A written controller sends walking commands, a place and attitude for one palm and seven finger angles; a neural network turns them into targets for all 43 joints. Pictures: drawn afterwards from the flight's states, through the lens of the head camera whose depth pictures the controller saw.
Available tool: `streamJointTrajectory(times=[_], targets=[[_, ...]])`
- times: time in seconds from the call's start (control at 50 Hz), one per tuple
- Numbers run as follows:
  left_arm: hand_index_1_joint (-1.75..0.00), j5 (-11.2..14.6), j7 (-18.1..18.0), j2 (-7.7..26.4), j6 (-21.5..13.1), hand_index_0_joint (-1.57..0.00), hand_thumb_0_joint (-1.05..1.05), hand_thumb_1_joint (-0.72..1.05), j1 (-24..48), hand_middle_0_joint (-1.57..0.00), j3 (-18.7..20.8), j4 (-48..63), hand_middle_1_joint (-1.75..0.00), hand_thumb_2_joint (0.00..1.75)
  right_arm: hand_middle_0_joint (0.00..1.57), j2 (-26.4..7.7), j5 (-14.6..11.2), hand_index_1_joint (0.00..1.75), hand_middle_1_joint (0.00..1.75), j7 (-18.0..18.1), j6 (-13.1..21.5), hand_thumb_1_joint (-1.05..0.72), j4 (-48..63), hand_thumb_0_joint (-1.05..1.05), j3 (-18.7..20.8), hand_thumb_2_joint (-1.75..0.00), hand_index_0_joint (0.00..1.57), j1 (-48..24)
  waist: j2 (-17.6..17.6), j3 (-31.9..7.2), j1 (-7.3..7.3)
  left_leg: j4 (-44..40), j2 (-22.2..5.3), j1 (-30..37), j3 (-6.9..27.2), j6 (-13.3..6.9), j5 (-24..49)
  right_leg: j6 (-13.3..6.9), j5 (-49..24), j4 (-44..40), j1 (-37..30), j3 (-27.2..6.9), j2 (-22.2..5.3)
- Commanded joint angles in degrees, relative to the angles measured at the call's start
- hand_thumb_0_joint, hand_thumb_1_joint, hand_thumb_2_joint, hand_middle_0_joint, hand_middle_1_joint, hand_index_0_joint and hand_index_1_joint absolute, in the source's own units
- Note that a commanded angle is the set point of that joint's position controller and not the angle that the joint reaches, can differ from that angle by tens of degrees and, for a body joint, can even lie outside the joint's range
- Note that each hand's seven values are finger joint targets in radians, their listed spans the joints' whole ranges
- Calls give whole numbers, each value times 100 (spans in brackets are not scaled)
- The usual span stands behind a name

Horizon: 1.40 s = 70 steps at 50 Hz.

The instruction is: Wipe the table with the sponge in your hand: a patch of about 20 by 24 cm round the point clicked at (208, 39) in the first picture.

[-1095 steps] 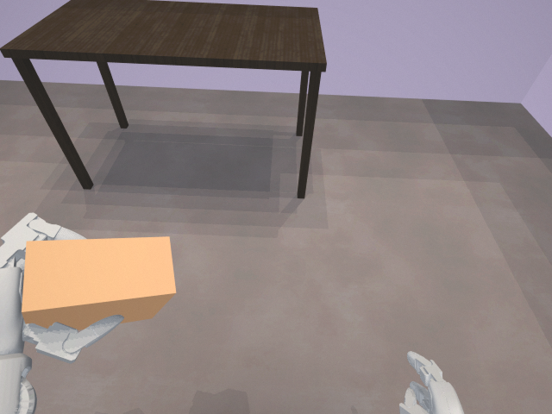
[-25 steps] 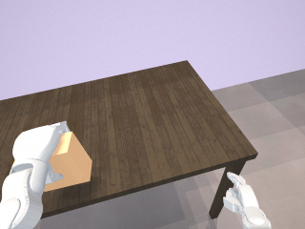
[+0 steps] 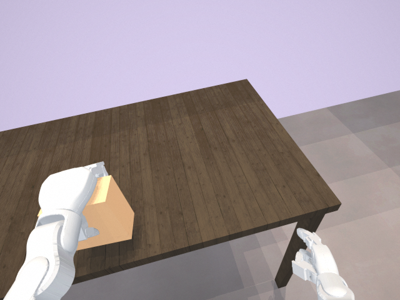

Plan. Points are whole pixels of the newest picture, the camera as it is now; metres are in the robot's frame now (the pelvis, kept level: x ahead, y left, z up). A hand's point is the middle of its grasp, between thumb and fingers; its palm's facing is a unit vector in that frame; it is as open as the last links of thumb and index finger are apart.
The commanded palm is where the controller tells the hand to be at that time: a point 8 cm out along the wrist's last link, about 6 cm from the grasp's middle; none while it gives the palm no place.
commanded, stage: move the sponge above the wiping area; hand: left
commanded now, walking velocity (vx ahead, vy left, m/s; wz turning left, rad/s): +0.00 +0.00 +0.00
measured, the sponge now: (97, 220) +0.23 +0.27 +0.04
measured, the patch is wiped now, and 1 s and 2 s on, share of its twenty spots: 0.00 0.00 0.00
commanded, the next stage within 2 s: lower the sponge onto the table in 1.72 s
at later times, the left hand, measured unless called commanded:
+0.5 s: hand (94, 208) +0.24 +0.26 +0.08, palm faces -0.01 -0.10 -1.00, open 10.6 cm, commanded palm +0.21 +0.25 +0.15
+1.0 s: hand (102, 208) +0.25 +0.25 +0.06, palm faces -0.03 -0.11 -0.99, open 10.6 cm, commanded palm +0.23 +0.25 +0.14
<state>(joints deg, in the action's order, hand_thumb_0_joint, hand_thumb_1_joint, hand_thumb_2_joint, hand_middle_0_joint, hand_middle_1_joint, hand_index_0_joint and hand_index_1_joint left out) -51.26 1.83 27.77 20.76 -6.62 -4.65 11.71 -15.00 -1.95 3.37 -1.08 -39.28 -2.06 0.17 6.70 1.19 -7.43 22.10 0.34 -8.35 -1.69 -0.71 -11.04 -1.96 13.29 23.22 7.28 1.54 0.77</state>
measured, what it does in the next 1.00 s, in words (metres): stands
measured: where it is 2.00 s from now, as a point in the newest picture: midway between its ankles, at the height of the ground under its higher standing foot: outside the picture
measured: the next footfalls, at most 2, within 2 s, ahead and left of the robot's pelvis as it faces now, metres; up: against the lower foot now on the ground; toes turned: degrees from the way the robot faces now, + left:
none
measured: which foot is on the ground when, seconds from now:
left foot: down 0.00-1.00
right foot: down 0.00-1.00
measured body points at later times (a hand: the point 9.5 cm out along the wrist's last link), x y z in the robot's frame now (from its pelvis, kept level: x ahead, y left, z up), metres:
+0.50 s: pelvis +0.00 +0.00 +0.00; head -0.01 -0.05 +0.45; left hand +0.23 +0.26 +0.14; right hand +0.25 -0.20 -0.09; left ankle +0.01 +0.11 -0.74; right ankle -0.01 -0.10 -0.74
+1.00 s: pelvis +0.00 -0.01 +0.00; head -0.01 -0.05 +0.45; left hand +0.24 +0.25 +0.12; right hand +0.25 -0.22 -0.09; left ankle +0.01 +0.11 -0.74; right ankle -0.01 -0.10 -0.74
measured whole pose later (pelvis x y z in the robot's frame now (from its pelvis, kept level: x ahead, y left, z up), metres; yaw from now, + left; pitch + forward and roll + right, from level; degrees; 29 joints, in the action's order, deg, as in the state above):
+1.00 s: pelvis +0.00 -0.01 +0.00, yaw +0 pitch -2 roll +0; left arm -53.5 -1.6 24.3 21.0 -4.3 -8.1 3.3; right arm -15.5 -2.2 3.4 -1.4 -40.2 -0.9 0.6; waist 5.9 0.2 -6.8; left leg 22.6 -0.3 -9.0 -1.6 -0.2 -11.4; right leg -2.5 13.4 23.5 7.9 1.4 1.5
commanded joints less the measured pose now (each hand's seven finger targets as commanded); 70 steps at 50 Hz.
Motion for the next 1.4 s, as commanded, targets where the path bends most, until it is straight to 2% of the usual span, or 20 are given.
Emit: streamJointTrajectory(times=[0.0,0.18,0.2,0.38,0.46,0.58,0.6,0.68,0.7,0.78,0.8,0.86,0.98,1.0,1.18,1.2,1.26,1.28,1.3,1.38], targets=[[-160,-290,-394,1154,8,-120,0,10,1463,-120,806,1324,-160,130,20,-443,9,30,30,-12,292,-90,1060,0,147,-90,20,-1295,-253,-1384,-30,-146,48,581,500,-130,1389,-300,-1060,-347,-248,-660,-32],[-160,-250,-441,1284,368,-120,0,10,1052,-120,979,1316,-160,130,20,-493,-31,30,30,-106,142,-90,1088,0,168,-90,20,-1508,-249,-1222,-98,-94,80,525,519,-114,1477,-324,-1310,-338,-243,-868,-8],[-160,-197,-402,967,383,-120,0,10,983,-120,691,1210,-160,130,20,-459,-40,30,30,-98,147,-90,1107,0,160,-90,20,-1371,-393,-1212,-22,-83,65,466,449,-141,1417,-261,-1260,-320,-242,-681,-54],[-160,-342,-418,1228,19,-120,0,10,1604,-120,788,1178,-160,130,20,-480,-4,30,30,-8,218,-90,1010,0,154,-90,20,-1357,-302,-1145,18,-119,88,610,543,-140,1148,-318,-865,-494,-32,-896,34],[-160,-403,-552,969,-64,-120,0,10,1816,-120,551,856,-160,130,20,-466,-12,30,30,7,250,-90,938,0,201,-90,20,-1241,-251,-1205,34,-139,69,607,509,-115,1153,-285,-811,-484,39,-700,-11],[-160,-388,-656,1148,119,-120,0,10,1465,-120,825,731,-160,130,20,-498,-15,30,30,-42,232,-90,931,0,217,-90,20,-1377,-298,-1299,-56,-144,99,547,489,-107,1310,-327,-1118,-413,-217,-841,23],[-160,-389,-625,807,173,-120,0,10,1560,-120,501,692,-160,130,20,-458,-23,30,30,-47,227,-90,980,0,186,-90,20,-1341,-427,-1358,-6,-128,98,494,414,-132,1304,-274,-1143,-382,-229,-669,-28],[-160,-387,-588,1211,318,-120,0,10,1562,-120,832,548,-160,130,20,-538,-47,30,30,-38,153,-90,950,0,200,-90,20,-1433,-446,-1239,-44,-150,123,466,450,-131,1159,-296,-1002,-436,-183,-853,3],[-160,-368,-550,739,314,-120,0,10,1639,-120,397,615,-160,130,20,-464,-61,30,30,-45,174,-90,1025,0,175,-90,20,-1384,-417,-1315,37,-113,112,445,376,-163,1231,-253,-1132,-358,-211,-648,-40],[-160,-379,-549,1188,181,-120,0,10,1497,-120,810,734,-160,130,20,-531,-22,30,30,-31,177,-90,1002,0,218,-90,20,-1350,-376,-1377,-24,-58,134,528,422,-159,1271,-288,-1250,-382,-239,-850,-12],[-160,-389,-534,869,162,-120,0,10,1488,-120,530,644,-160,130,20,-468,-34,30,30,-29,197,-90,1026,0,201,-90,20,-1300,-468,-1306,28,-30,130,462,374,-174,1281,-250,-1227,-357,-175,-698,-42],[-160,-390,-569,798,26,-120,0,10,1665,-120,427,562,-160,130,20,-499,-36,30,30,-10,221,-90,959,0,244,-90,20,-1207,-352,-1227,72,-26,105,542,390,-162,1222,-247,-1102,-435,26,-705,-42],[-160,-477,-745,1100,-57,-120,0,10,2258,-120,662,291,-160,130,20,-524,-35,30,30,72,286,-90,883,0,246,-90,20,-1229,-445,-1254,68,-96,121,557,401,-162,912,-285,-664,-542,100,-842,16],[-160,-449,-765,781,-70,-120,0,10,2176,-120,416,280,-160,130,20,-468,-50,30,30,80,319,-90,923,0,249,-90,20,-1172,-391,-1392,99,-65,115,546,327,-195,1017,-243,-809,-465,-17,-662,-28],[-160,-407,-791,1020,168,-120,0,10,1729,-120,723,167,-160,130,20,-548,-43,30,30,1,235,-90,912,0,255,-90,20,-1285,-327,-1445,-30,-68,120,495,395,-140,1369,-281,-1366,-355,-220,-725,-28],[-160,-387,-758,773,187,-120,0,10,1787,-120,489,220,-160,130,20,-507,-66,30,30,-13,234,-90,951,0,247,-90,20,-1222,-390,-1475,59,-49,98,441,334,-161,1362,-237,-1387,-313,-218,-590,-53],[-160,-343,-663,830,260,-120,0,10,1456,-120,554,202,-160,130,20,-544,-64,30,30,-43,173,-90,961,0,260,-90,20,-1217,-591,-1353,31,-10,105,402,370,-159,1483,-213,-1680,-284,-238,-618,-79],[-160,-346,-662,1129,268,-120,0,10,1495,-120,838,304,-160,130,20,-577,-61,30,30,-39,165,-90,957,0,261,-90,20,-1276,-527,-1376,2,-28,108,450,392,-159,1418,-255,-1561,-318,-253,-746,-36],[-160,-338,-625,873,265,-120,0,10,1480,-120,591,348,-160,130,20,-526,-63,30,30,-33,162,-90,1003,0,237,-90,20,-1233,-518,-1435,40,-7,109,425,344,-184,1451,-221,-1604,-275,-276,-616,-66],[-160,-351,-596,949,97,-120,0,10,1647,-120,587,638,-160,130,20,-520,-45,30,30,-12,204,-90,1022,0,249,-90,20,-1251,-385,-1363,48,-7,96,585,439,-186,1378,-266,-1337,-366,-72,-720,-8]])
